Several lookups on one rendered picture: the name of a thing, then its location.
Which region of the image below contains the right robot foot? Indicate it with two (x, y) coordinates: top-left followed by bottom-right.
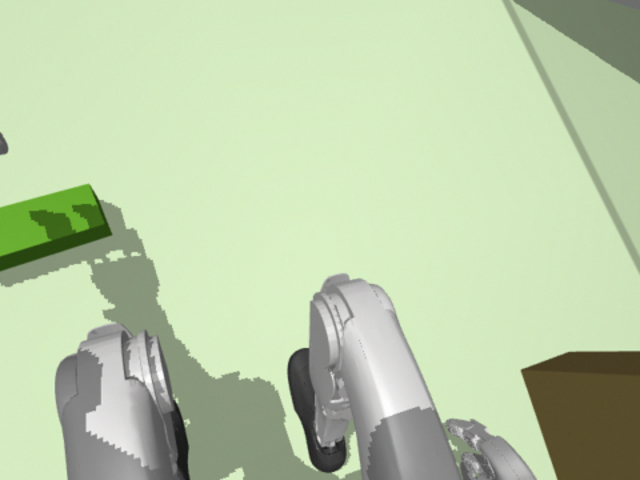
(287, 348), (346, 473)

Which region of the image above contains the left robot foot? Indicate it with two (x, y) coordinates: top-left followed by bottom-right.
(170, 399), (190, 480)

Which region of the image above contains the right robot hand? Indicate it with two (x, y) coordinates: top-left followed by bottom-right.
(445, 419), (537, 480)

